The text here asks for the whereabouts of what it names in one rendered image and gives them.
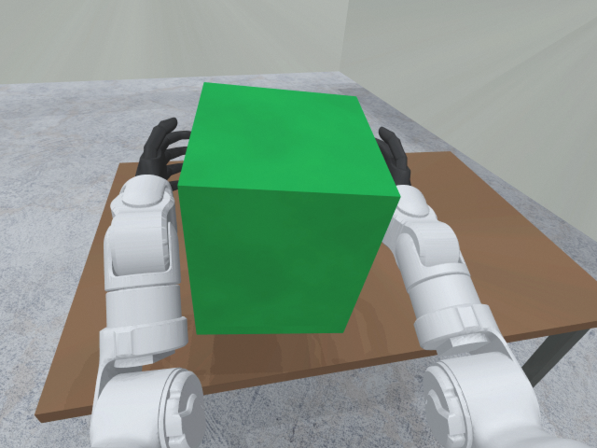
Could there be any left robot forearm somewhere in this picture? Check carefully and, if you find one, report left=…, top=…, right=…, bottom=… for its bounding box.
left=90, top=175, right=188, bottom=444

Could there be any robot left upper arm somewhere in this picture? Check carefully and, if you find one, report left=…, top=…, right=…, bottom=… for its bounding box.
left=82, top=368, right=206, bottom=448

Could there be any table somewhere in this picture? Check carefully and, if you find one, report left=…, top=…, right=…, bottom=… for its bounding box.
left=35, top=151, right=597, bottom=423

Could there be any robot right upper arm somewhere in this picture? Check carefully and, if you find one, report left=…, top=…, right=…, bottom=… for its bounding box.
left=423, top=352, right=592, bottom=448

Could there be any robot left hand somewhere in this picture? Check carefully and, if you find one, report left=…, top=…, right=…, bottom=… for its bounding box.
left=135, top=118, right=191, bottom=191

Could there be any right robot forearm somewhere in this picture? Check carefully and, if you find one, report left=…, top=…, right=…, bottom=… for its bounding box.
left=382, top=185, right=541, bottom=424

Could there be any carton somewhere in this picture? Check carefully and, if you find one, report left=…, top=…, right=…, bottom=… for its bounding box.
left=177, top=82, right=401, bottom=335

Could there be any robot right hand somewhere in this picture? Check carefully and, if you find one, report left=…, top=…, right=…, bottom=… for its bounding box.
left=375, top=127, right=411, bottom=186

